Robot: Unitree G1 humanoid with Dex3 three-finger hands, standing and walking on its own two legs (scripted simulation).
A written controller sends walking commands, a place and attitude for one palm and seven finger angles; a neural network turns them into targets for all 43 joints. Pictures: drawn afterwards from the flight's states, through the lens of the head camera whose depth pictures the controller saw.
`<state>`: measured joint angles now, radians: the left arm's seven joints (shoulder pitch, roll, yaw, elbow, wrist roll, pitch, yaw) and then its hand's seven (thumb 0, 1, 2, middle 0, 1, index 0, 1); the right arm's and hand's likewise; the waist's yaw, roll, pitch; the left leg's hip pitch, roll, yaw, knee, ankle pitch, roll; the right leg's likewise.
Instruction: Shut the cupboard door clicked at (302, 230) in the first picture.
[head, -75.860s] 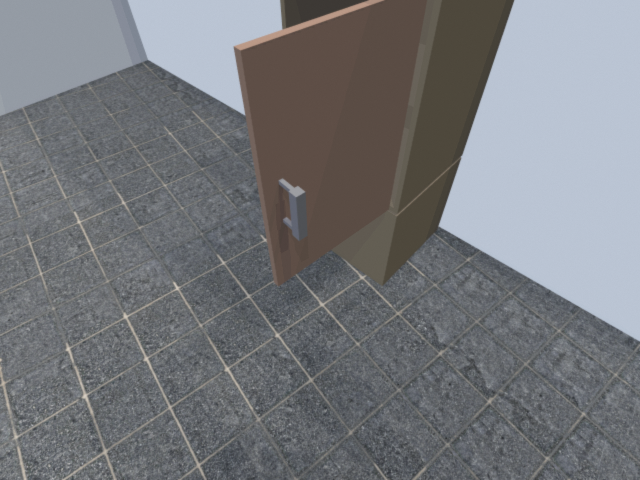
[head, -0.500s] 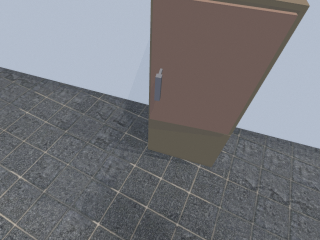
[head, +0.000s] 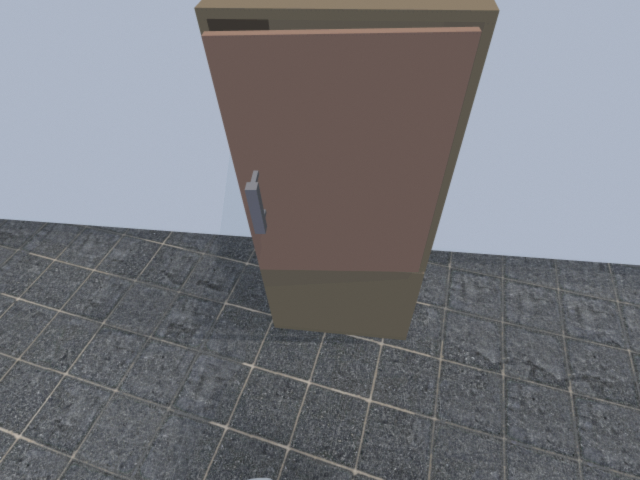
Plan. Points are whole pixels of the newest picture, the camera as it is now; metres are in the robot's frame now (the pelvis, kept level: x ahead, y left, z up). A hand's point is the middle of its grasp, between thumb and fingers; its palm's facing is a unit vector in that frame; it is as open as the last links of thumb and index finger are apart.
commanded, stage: take the last steps up to it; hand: left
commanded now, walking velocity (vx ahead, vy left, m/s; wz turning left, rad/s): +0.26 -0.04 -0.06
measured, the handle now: (258, 202) +0.65 +0.16 -0.08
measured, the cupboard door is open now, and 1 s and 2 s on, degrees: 5 5 5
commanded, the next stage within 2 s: come to a stop and stand still in 0.36 s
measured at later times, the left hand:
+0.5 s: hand (211, 454) +0.19 +0.19 -0.17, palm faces +0.00 -0.98 -0.19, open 7.4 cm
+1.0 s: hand (209, 416) +0.25 +0.21 -0.19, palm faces +0.04 -0.98 -0.19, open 7.4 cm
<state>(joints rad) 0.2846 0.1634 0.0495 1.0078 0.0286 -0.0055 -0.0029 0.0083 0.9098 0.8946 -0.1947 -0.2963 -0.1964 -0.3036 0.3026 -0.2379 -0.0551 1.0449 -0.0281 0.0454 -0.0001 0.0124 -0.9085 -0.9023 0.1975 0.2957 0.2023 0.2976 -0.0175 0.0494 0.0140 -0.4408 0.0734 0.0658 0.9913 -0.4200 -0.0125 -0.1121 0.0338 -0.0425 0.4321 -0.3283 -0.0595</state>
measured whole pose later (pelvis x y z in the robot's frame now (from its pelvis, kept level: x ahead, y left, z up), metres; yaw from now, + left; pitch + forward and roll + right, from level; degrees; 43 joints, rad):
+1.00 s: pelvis +0.18 +0.02 -0.01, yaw -1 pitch -1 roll -1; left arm 0.14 0.21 0.07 1.01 0.02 0.07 0.04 0.01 0.91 0.89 -0.20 -0.30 -0.20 -0.30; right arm 0.18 -0.18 -0.05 0.99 -0.02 0.04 -0.02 0.01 -0.91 -0.90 0.20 0.30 0.20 0.30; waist 0.01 -0.06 0.09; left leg -0.26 0.00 0.07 0.57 -0.28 0.05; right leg -0.37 -0.04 0.01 0.74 -0.43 0.02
